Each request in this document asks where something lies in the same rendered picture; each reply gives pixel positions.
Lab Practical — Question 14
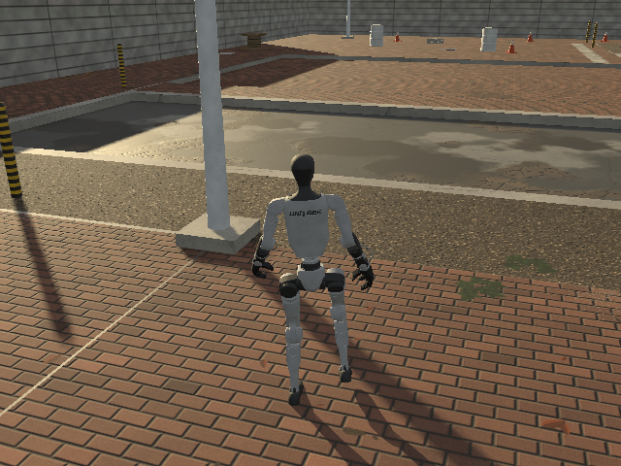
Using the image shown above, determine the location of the robot right thigh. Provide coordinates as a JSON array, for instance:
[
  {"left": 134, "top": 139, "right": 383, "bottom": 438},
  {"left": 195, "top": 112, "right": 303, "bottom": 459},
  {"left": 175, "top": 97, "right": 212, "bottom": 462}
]
[{"left": 325, "top": 268, "right": 345, "bottom": 322}]

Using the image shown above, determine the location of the robot left shin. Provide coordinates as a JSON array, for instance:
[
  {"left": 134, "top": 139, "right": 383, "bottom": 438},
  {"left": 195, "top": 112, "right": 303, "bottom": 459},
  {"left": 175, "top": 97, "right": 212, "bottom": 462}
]
[{"left": 285, "top": 327, "right": 301, "bottom": 392}]

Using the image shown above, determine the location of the robot right upper arm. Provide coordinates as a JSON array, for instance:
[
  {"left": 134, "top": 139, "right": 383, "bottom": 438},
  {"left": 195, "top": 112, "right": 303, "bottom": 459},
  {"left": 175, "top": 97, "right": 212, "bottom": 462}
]
[{"left": 325, "top": 194, "right": 356, "bottom": 249}]

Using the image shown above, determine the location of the robot left forearm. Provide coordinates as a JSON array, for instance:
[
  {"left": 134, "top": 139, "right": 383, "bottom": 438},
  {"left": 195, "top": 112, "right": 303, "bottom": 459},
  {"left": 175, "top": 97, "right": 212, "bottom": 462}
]
[{"left": 252, "top": 236, "right": 270, "bottom": 266}]

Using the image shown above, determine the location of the robot right forearm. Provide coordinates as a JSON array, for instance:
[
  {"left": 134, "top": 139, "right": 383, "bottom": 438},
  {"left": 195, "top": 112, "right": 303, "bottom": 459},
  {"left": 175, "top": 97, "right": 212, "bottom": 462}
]
[{"left": 347, "top": 232, "right": 370, "bottom": 271}]

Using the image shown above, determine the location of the robot left upper arm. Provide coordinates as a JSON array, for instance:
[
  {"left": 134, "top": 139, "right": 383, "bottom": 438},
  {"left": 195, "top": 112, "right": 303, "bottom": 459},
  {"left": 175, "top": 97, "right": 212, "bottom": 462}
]
[{"left": 260, "top": 197, "right": 285, "bottom": 250}]

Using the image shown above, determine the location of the robot right hand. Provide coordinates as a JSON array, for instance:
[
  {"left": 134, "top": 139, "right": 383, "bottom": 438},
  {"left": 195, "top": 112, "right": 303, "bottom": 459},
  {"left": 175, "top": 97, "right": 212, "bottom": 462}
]
[{"left": 351, "top": 265, "right": 374, "bottom": 290}]

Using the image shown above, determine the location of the robot left hand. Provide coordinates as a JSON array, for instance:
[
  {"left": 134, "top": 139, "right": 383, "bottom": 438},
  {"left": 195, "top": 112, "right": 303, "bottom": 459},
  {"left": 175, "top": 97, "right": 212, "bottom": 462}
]
[{"left": 251, "top": 261, "right": 274, "bottom": 279}]

